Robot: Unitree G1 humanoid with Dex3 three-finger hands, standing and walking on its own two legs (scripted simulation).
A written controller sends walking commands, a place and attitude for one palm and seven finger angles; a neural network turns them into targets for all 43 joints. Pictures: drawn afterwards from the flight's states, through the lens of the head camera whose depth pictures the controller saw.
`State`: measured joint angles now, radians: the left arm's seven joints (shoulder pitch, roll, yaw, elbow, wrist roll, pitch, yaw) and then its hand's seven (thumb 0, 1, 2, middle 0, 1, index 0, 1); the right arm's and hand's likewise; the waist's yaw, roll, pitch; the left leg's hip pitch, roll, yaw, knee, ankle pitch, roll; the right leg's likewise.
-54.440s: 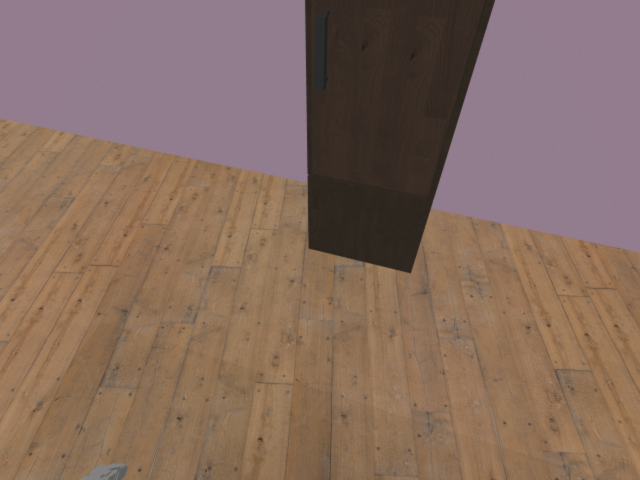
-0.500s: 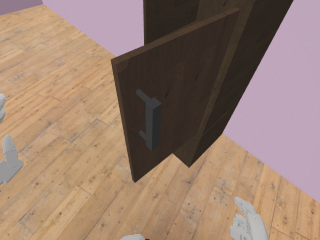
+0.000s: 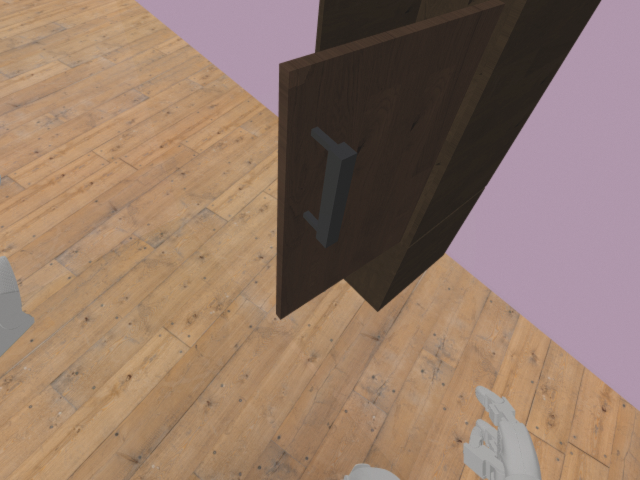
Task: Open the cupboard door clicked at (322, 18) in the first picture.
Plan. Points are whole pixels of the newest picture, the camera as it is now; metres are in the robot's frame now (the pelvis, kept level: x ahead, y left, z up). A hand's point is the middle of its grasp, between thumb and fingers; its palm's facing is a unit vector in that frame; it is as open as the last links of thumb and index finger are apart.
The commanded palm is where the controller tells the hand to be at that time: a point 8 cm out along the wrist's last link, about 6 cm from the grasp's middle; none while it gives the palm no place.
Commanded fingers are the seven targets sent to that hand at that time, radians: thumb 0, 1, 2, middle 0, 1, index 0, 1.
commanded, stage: stop stepping back and stand still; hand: left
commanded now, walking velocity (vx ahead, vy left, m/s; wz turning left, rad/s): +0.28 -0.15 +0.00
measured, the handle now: (323, 191) +0.47 +0.03 +0.08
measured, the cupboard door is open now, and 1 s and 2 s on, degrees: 86 86 86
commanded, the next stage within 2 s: let the arm hang, fingers relaxed in 0.64 s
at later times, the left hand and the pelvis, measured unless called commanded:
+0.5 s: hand out of the picture +0.16 +0.26 +0.17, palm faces +0.39 -0.81 -0.44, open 7.4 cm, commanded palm +0.10 +0.29 +0.18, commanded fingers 0.00 0.90 0.90 -0.20 -0.30 -0.20 -0.30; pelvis -0.05 +0.00 +0.00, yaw -3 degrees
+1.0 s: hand out of the picture +0.02 +0.18 -0.16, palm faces -0.06 -0.98 -0.19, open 7.4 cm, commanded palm none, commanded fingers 0.00 0.90 0.90 -0.20 -0.30 -0.20 -0.30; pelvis -0.07 +0.00 +0.00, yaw -2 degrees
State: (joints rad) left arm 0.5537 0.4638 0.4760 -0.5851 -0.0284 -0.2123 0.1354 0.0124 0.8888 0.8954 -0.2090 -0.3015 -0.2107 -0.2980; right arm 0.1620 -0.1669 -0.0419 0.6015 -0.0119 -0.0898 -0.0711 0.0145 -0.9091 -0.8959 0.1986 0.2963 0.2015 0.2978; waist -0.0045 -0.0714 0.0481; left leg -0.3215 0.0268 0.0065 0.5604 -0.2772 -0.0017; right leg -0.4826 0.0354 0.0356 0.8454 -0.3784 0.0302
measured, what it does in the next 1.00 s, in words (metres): steps on the spot: right foot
